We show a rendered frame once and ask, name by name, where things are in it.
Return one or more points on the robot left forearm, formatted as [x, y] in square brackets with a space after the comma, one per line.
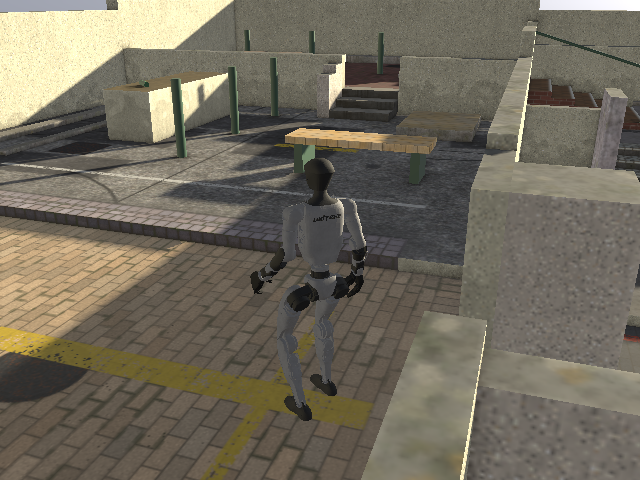
[273, 266]

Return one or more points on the robot right upper arm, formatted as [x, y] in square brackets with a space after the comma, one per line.
[352, 220]

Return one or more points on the robot right hand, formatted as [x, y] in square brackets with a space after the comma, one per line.
[350, 280]

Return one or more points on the robot right forearm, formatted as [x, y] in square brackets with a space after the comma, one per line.
[358, 257]

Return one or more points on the robot left upper arm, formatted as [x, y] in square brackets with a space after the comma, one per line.
[291, 216]

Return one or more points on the right robot foot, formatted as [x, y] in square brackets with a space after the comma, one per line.
[329, 388]

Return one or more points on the robot foot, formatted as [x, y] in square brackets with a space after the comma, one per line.
[304, 413]
[329, 388]

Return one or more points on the robot left hand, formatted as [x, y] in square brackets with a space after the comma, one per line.
[257, 283]

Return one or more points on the left robot foot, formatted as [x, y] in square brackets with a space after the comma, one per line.
[304, 413]

